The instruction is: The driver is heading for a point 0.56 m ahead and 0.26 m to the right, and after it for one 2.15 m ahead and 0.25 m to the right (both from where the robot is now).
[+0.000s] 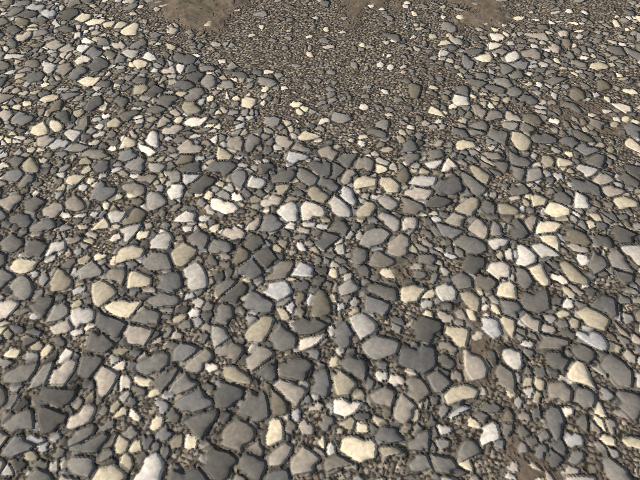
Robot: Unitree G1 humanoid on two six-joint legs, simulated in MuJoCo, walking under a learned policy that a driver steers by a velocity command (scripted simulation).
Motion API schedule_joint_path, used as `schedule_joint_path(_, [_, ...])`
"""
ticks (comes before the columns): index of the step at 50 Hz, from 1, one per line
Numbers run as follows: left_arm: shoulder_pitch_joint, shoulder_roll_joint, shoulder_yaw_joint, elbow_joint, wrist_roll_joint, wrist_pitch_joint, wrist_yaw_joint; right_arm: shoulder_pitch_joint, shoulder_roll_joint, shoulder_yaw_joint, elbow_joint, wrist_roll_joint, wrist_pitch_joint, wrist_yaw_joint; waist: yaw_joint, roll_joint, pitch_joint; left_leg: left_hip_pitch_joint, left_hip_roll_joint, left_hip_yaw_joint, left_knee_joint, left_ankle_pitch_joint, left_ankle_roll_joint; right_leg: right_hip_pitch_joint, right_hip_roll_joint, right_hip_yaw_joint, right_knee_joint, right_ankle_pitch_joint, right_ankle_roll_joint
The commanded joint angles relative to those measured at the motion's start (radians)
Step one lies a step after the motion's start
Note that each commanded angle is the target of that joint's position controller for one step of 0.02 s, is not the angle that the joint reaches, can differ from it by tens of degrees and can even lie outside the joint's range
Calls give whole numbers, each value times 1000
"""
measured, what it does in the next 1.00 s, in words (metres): walks ahead, turning right: right foot, then left foot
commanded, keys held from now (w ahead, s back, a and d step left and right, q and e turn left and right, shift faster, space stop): w+e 0.26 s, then e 0.36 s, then w+e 0.22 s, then q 0.16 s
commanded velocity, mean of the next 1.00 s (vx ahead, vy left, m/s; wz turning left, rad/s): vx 0.32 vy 0.00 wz -0.52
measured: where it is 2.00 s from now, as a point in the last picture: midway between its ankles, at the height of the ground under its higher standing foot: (408, 466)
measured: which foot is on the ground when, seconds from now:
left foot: down 0.00-0.26, up 0.28-0.72, down 0.74-1.00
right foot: up 0.00-0.22, down 0.24-0.74, up 0.76-1.00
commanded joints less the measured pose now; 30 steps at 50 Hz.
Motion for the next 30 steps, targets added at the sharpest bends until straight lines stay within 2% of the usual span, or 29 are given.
schedule_joint_path(1, [-8, 13, -2, -67, 4, -8, -17, -89, -153, -35, -66, 2, -14, -12, 26, 105, 13, -11, 274, -94, -168, 214, 149, -8, -31, 11, -141, 153, 2])
schedule_joint_path(5, [-138, 7, -11, -120, 6, -12, -42, -35, -188, -47, -41, 18, 6, -19, -22, 85, 48, 66, 295, -18, -156, 229, 132, 4, -11, -57, -302, 197, -21])
schedule_joint_path(8, [-177, 29, -4, -157, 7, -6, -53, -15, -214, -58, -26, 37, 28, -19, -15, 95, 56, 165, 324, 13, -87, 334, 106, 7, 14, -91, -355, 101, -59])
schedule_joint_path(10, [-118, 64, 16, -160, 10, 2, -55, -34, -243, -67, -31, 49, 41, -21, 37, 124, -2, 193, 321, 45, 61, 646, 83, 128, 78, -148, -362, 0, -100])
schedule_joint_path(11, [-4, 96, 38, -134, 7, 5, -52, -53, -246, -68, -35, 56, 50, -21, 108, 117, -65, 168, 297, 73, 229, 760, 63, 281, 128, -180, -398, 3, -129])
schedule_joint_path(12, [174, 160, 75, -81, 3, 11, -39, -47, -218, -56, -39, 51, 52, -22, 190, 82, -157, 44, 250, 95, 470, 704, 25, 549, 172, -169, -439, 45, -168])
schedule_joint_path(13, [263, 271, 105, -60, -6, 19, -17, -10, -122, -25, -72, 6, 44, -21, 175, -132, -217, -297, 159, 102, 830, 135, -36, 831, -32, 191, -487, 18, -264])
schedule_joint_path(14, [188, 311, 95, -117, 7, -2, -25, 12, -69, 0, -118, 2, 12, -14, 93, -237, -360, -574, -32, -125, 1085, -444, -75, 996, -220, 748, -674, -92, -438])
schedule_joint_path(15, [158, 219, 66, -134, 14, -22, -39, -94, -164, -19, -129, 40, -13, -5, 149, -83, -325, -662, 21, -247, 1128, -402, -58, 963, -225, 687, -729, 3, -391])
schedule_joint_path(16, [119, 181, 53, -134, 20, -35, -40, -129, -167, -19, -142, 55, -26, -3, 123, -54, -209, -676, 56, -231, 1084, -327, -38, 845, -193, 522, -703, 168, -355])
schedule_joint_path(17, [56, 153, 46, -139, 16, -40, -38, -117, -159, -20, -124, 33, -27, -15, 75, 30, -140, -627, 102, -231, 1001, -258, -39, 706, -140, 390, -679, 334, -312])
schedule_joint_path(18, [6, 119, 37, -150, 15, -38, -32, -105, -177, -29, -111, 10, -17, -23, 45, 26, -116, -560, 131, -232, 929, -220, -45, 602, -108, 298, -677, 449, -287])
schedule_joint_path(19, [-18, 114, 33, -165, 27, -34, -26, -94, -180, -33, -109, 6, 0, -24, 22, 7, -111, -492, 135, -234, 908, -198, -52, 521, -88, 263, -687, 532, -280])
schedule_joint_path(20, [-24, 122, 35, -169, 31, -33, -21, -82, -166, -32, -110, 2, 14, -25, 11, 9, -118, -462, 125, -225, 882, -180, -66, 482, -75, 239, -693, 610, -284])
schedule_joint_path(23, [0, 156, 46, -161, 24, -27, 1, -100, -127, -22, -123, -5, 39, -33, 7, 8, -130, -459, 83, -212, 751, -83, -103, 444, -37, 175, -685, 715, -279])
schedule_joint_path(26, [16, 150, 45, -154, 9, -1, 23, -175, -109, -11, -147, -1, 47, -29, 33, -27, -142, -455, 50, -222, 574, 43, -121, 457, -1, 166, -654, 628, -234])
schedule_joint_path(30, [36, 152, 46, -149, 12, 25, 37, -266, -116, -8, -174, 9, 49, -14, 69, -54, -131, -433, 14, -246, 410, 106, -122, 485, -5, 242, -617, 482, -203])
